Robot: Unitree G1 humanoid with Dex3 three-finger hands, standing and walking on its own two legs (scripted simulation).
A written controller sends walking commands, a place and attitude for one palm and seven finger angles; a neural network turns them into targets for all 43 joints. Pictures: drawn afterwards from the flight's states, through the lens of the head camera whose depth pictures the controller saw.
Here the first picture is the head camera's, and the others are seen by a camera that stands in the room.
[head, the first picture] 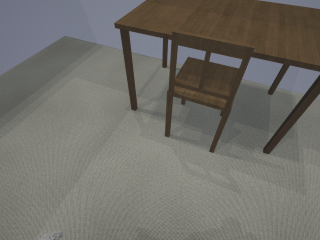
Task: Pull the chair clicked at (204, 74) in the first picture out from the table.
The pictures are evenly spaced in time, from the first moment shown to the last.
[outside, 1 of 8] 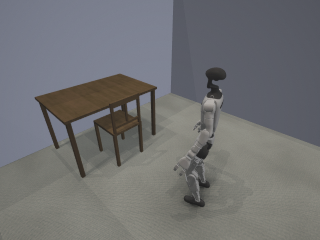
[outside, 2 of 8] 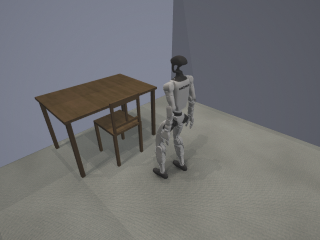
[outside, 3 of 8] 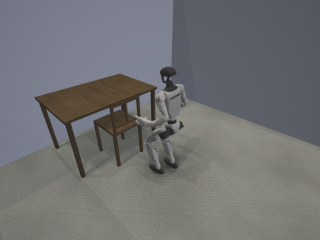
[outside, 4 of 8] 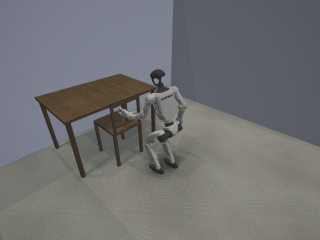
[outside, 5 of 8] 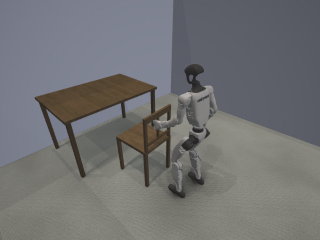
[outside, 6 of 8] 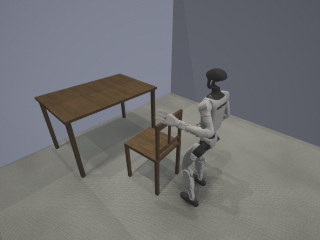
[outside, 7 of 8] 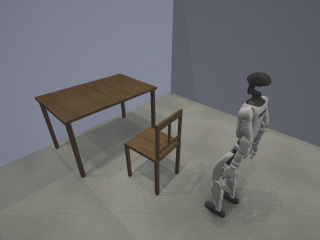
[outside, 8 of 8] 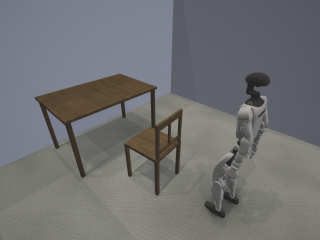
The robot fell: no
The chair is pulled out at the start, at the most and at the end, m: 0.00 0.60 0.60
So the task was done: yes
